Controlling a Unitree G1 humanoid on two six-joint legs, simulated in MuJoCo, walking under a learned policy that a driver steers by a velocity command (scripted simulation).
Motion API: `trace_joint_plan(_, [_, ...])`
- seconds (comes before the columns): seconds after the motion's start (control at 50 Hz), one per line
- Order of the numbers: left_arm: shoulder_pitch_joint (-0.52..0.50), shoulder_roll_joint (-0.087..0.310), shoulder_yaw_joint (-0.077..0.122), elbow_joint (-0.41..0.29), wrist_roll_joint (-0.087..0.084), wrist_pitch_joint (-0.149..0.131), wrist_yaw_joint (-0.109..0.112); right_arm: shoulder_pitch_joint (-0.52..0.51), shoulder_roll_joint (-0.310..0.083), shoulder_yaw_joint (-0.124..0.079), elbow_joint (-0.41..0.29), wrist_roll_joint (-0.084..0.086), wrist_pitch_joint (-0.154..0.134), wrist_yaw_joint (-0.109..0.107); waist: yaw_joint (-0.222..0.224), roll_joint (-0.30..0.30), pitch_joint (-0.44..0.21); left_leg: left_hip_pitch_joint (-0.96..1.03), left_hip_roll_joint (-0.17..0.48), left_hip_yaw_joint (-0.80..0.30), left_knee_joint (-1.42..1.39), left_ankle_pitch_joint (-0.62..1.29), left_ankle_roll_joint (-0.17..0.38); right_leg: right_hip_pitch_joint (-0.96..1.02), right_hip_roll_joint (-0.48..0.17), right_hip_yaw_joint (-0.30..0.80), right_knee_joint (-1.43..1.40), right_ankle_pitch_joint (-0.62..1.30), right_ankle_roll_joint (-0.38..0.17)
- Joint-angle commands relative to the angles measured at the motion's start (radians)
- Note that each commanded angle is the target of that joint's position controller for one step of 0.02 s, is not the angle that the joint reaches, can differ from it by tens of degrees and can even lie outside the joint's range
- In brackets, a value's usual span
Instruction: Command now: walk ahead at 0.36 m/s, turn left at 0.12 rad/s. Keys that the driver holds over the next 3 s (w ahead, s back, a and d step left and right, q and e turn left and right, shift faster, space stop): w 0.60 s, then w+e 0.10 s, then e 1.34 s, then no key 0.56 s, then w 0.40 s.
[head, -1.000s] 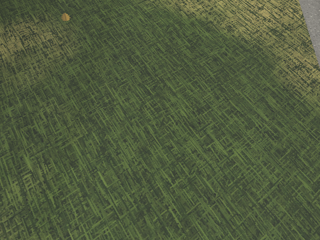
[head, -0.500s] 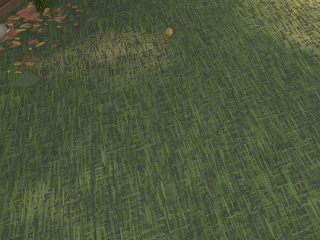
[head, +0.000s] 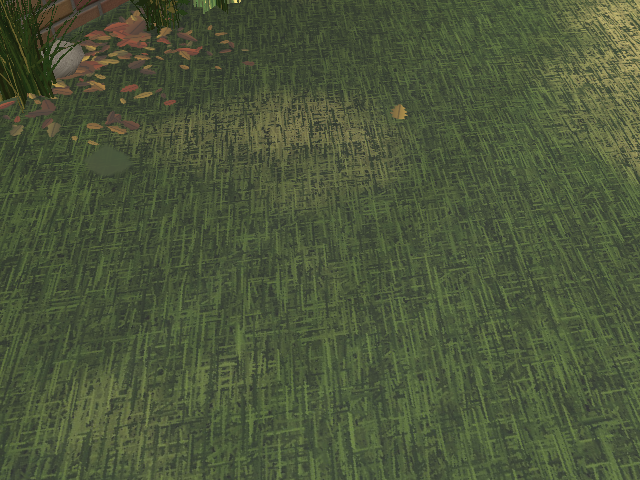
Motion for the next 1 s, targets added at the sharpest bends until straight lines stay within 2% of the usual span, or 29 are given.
trace_joint_plan(0.02, [-0.129, 0.055, -0.001, -0.094, -0.005, -0.026, -0.008, -0.020, -0.202, -0.060, -0.045, 0.008, -0.023, 0.001, -0.029, 0.148, 0.060, -0.008, 0.257, -0.204, -0.155, -0.122, 0.170, -0.070, 0.002, 0.003, -0.115, 0.042, 0.002])
trace_joint_plan(0.12, [-0.151, 0.067, -0.010, -0.117, -0.012, -0.042, -0.024, 0.018, -0.207, -0.063, -0.004, 0.019, -0.019, 0.010, -0.033, 0.135, 0.084, -0.012, 0.289, -0.207, -0.114, -0.112, 0.169, -0.005, 0.009, -0.004, -0.200, 0.001, -0.041])
trace_joint_plan(0.16, [-0.089, 0.078, -0.006, -0.101, -0.013, -0.050, -0.025, 0.006, -0.202, -0.060, 0.004, 0.022, -0.013, 0.011, 0.010, 0.131, 0.069, -0.027, 0.281, -0.192, -0.061, -0.069, 0.145, 0.105, 0.025, -0.027, -0.251, 0.011, -0.068])
trace_joint_plan(0.18, [-0.020, 0.092, 0.003, -0.078, -0.010, -0.051, -0.021, 0.006, -0.190, -0.055, 0.007, 0.019, -0.010, 0.010, 0.043, 0.125, 0.040, -0.055, 0.253, -0.169, 0.010, 0.011, 0.125, 0.215, 0.049, -0.048, -0.269, 0.000, -0.081])
trace_joint_plan(0.2, [0.105, 0.130, 0.021, -0.046, -0.010, -0.053, -0.011, 0.007, -0.153, -0.040, 0.008, 0.010, -0.010, 0.008, 0.098, 0.091, -0.027, -0.116, 0.195, -0.110, 0.182, 0.115, 0.091, 0.391, 0.034, -0.018, -0.280, -0.015, -0.109])
trace_joint_plan(0.22, [0.227, 0.238, 0.046, -0.034, 0.007, -0.057, -0.003, 0.025, -0.084, -0.015, -0.033, 0.000, -0.018, 0.006, 0.125, -0.113, -0.148, -0.336, 0.071, -0.002, 0.553, 0.012, 0.014, 0.646, -0.187, 0.299, -0.350, -0.117, -0.215])
trace_joint_plan(0.24, [0.298, 0.255, 0.049, -0.017, 0.008, -0.057, -0.013, 0.038, -0.077, -0.012, -0.055, 0.006, -0.036, -0.003, 0.129, -0.283, -0.208, -0.576, -0.035, -0.044, 0.815, -0.364, -0.029, 0.781, -0.302, 0.689, -0.515, -0.363, -0.318])
trace_joint_plan(0.26, [0.246, 0.178, 0.024, -0.025, -0.001, -0.060, -0.016, 0.006, -0.164, -0.035, -0.048, 0.027, -0.046, 0.001, 0.123, -0.165, -0.123, -0.683, 0.022, -0.108, 0.931, -0.328, -0.019, 0.732, -0.301, 0.665, -0.544, -0.481, -0.299])
trace_joint_plan(0.28, [0.187, 0.138, 0.012, -0.041, 0.002, -0.057, -0.013, -0.036, -0.179, -0.039, -0.052, 0.037, -0.052, 0.006, 0.102, -0.118, -0.043, -0.716, 0.072, -0.084, 0.940, -0.239, -0.001, 0.650, -0.274, 0.553, -0.544, -0.435, -0.267])
trace_joint_plan(0.3, [0.139, 0.111, 0.002, -0.053, 0.009, -0.054, -0.012, -0.056, -0.166, -0.036, -0.048, 0.026, -0.053, 0.007, 0.083, -0.068, -0.005, -0.701, 0.107, -0.065, 0.906, -0.154, 0.001, 0.576, -0.233, 0.462, -0.556, -0.346, -0.251])
trace_joint_plan(0.34, [0.093, 0.081, -0.010, -0.065, 0.022, -0.053, -0.009, -0.060, -0.138, -0.036, -0.041, 0.014, -0.045, 0.011, 0.047, -0.075, 0.029, -0.623, 0.150, -0.058, 0.833, -0.044, -0.009, 0.461, -0.171, 0.334, -0.599, -0.178, -0.236])
trace_joint_plan(0.4, [0.105, 0.090, -0.008, -0.055, 0.012, -0.062, -0.002, -0.066, -0.108, -0.031, -0.038, 0.007, -0.031, 0.011, 0.034, -0.052, 0.039, -0.621, 0.156, -0.031, 0.761, 0.046, -0.042, 0.426, -0.143, 0.221, -0.637, 0.029, -0.252])
trace_joint_plan(0.44, [0.126, 0.101, -0.005, -0.043, 0.009, -0.059, 0.006, -0.120, -0.096, -0.027, -0.056, 0.002, -0.032, 0.009, 0.044, -0.028, 0.051, -0.650, 0.155, -0.020, 0.657, 0.122, -0.062, 0.442, -0.132, 0.163, -0.643, 0.164, -0.249])
trace_joint_plan(0.5, [0.159, 0.108, -0.006, -0.029, 0.003, -0.050, 0.016, -0.217, -0.061, -0.012, -0.079, 0.006, -0.045, 0.020, 0.075, -0.032, 0.064, -0.593, 0.132, 0.014, 0.450, 0.266, -0.066, 0.432, -0.092, 0.073, -0.649, 0.242, -0.221])
trace_joint_plan(0.58, [0.244, 0.120, -0.004, 0.007, -0.006, -0.033, 0.023, -0.349, -0.046, -0.002, -0.114, 0.016, -0.060, 0.046, 0.121, -0.019, 0.103, -0.570, 0.097, 0.039, 0.283, 0.335, -0.049, 0.502, -0.123, 0.062, -0.640, 0.237, -0.222])
trace_joint_plan(0.64, [0.276, 0.126, 0.002, 0.028, -0.012, -0.013, 0.028, -0.398, -0.063, -0.007, -0.141, 0.016, -0.069, 0.064, 0.106, -0.025, 0.113, -0.573, 0.077, 0.023, 0.222, 0.256, -0.017, 0.601, -0.170, 0.094, -0.575, 0.339, -0.216])
trace_joint_plan(0.68, [0.257, 0.152, 0.012, 0.024, -0.012, -0.004, 0.035, -0.335, -0.101, -0.023, -0.129, 0.011, -0.073, 0.064, 0.052, -0.054, 0.063, -0.460, 0.040, 0.034, 0.203, 0.170, 0.009, 0.639, -0.176, 0.112, -0.480, 0.556, -0.199])
trace_joint_plan(0.7, [0.241, 0.165, 0.016, 0.020, -0.010, 0.001, 0.037, -0.242, -0.135, -0.039, -0.107, 0.010, -0.073, 0.057, -0.004, -0.068, -0.006, -0.316, 0.013, 0.055, 0.197, 0.148, 0.031, 0.628, -0.159, 0.104, -0.372, 0.710, -0.186])
trace_joint_plan(0.72, [0.214, 0.150, 0.008, 0.009, -0.003, 0.004, 0.039, -0.086, -0.180, -0.060, -0.066, 0.002, -0.073, 0.045, -0.090, -0.061, -0.112, -0.067, 0.032, 0.048, 0.181, 0.240, 0.065, 0.539, -0.102, 0.073, -0.177, 0.730, -0.148])
trace_joint_plan(0.74, [0.212, 0.081, -0.016, -0.030, 0.025, -0.001, 0.040, 0.085, -0.253, -0.075, -0.040, -0.029, -0.069, 0.029, -0.136, 0.053, -0.292, 0.288, 0.241, -0.153, 0.265, 0.433, 0.123, 0.302, -0.021, 0.050, 0.137, 0.395, -0.105])
trace_joint_plan(0.76, [0.400, -0.037, -0.048, -0.021, 0.011, -0.014, 0.030, 0.065, -0.275, -0.073, -0.034, -0.035, -0.064, 0.036, -0.028, 0.331, -0.462, 0.590, 0.494, -0.579, 0.208, 0.474, 0.287, -0.042, 0.144, 0.088, 0.467, -0.477, -0.046])
trace_joint_plan(0.78, [0.320, 0.108, -0.013, -0.005, -0.013, -0.018, 0.030, 0.047, -0.175, -0.051, -0.059, -0.026, -0.057, 0.033, -0.087, 0.195, -0.428, 0.498, 0.452, -0.540, 0.161, 0.506, 0.248, -0.079, 0.103, 0.180, 0.547, -0.472, -0.037])
trace_joint_plan(0.8, [0.216, 0.137, 0.003, -0.046, -0.032, -0.014, 0.033, -0.026, -0.139, -0.037, -0.060, -0.018, -0.053, 0.027, -0.072, 0.168, -0.260, 0.368, 0.421, -0.349, 0.153, 0.619, 0.216, -0.135, 0.065, 0.141, 0.551, -0.422, -0.026])
trace_joint_plan(0.82, [0.178, 0.116, 0.001, -0.054, -0.024, -0.008, 0.039, -0.079, -0.120, -0.031, -0.049, -0.014, -0.052, 0.026, -0.037, 0.094, -0.175, 0.230, 0.374, -0.244, 0.132, 0.705, 0.195, -0.122, 0.025, 0.112, 0.510, -0.365, -0.011])
trace_joint_plan(0.84, [0.173, 0.104, 0.007, -0.053, -0.013, 0.005, 0.043, -0.125, -0.100, -0.028, -0.042, -0.011, -0.052, 0.027, -0.004, 0.085, -0.110, 0.110, 0.340, -0.167, 0.094, 0.700, 0.183, -0.089, 0.002, 0.098, 0.465, -0.326, 0.001])
trace_joint_plan(0.86, [0.205, 0.081, 0.009, -0.052, -0.015, 0.026, 0.044, -0.157, -0.098, -0.028, -0.034, -0.020, -0.056, 0.027, 0.035, 0.118, -0.089, -0.001, 0.321, -0.108, 0.047, 0.669, 0.172, -0.005, -0.018, 0.094, 0.444, -0.287, 0.009])
trace_joint_plan(0.9, [0.235, 0.041, 0.008, -0.059, -0.018, 0.063, 0.050, -0.220, -0.099, -0.031, -0.023, -0.026, -0.064, 0.027, 0.073, 0.140, -0.055, -0.126, 0.313, -0.026, -0.018, 0.641, 0.194, 0.052, -0.017, 0.059, 0.400, -0.254, 0.031])
trace_joint_plan(0.94, [0.190, 0.030, 0.007, -0.100, -0.007, 0.078, 0.053, -0.250, -0.129, -0.042, -0.007, -0.025, -0.064, 0.017, 0.079, 0.144, -0.027, -0.154, 0.320, 0.032, -0.055, 0.608, 0.202, 0.028, -0.032, 0.051, 0.300, -0.182, 0.040])
trace_joint_plan(1.0, [0.126, 0.025, 0.003, -0.137, -0.001, 0.076, 0.035, -0.261, -0.150, -0.050, 0.010, -0.016, -0.046, -0.003, 0.059, 0.125, -0.047, -0.124, 0.298, 0.126, -0.058, 0.534, 0.185, 0.064, -0.040, 0.026, 0.132, -0.010, 0.026])
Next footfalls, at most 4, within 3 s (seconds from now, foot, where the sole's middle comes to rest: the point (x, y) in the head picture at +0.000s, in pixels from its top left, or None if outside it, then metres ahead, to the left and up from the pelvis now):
0.20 right None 0.20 -0.15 -0.79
0.72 left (282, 466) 0.55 0.07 -0.79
1.20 right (402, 443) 0.60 -0.19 -0.79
1.64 left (300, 412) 0.67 0.03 -0.79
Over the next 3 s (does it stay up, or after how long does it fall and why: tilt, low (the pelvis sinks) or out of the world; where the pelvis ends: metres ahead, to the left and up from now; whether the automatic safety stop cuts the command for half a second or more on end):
stays up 0.58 -0.16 -0.01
